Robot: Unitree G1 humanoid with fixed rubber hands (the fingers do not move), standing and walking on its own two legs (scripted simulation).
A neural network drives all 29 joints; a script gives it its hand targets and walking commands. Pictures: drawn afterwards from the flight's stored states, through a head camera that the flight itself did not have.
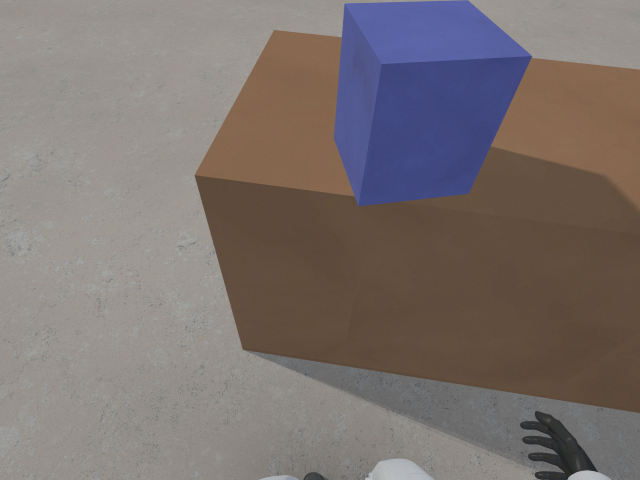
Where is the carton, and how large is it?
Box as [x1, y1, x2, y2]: [334, 0, 531, 205]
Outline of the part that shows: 467,0 344,4 334,139 358,205 468,193 531,55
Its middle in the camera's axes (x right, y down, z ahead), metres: +0.15 -0.23 +0.65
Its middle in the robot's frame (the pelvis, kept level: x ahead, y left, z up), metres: +0.65 -0.14 +0.12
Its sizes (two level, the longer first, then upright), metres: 0.210 0.200 0.250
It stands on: a pedestal, 0.76 m high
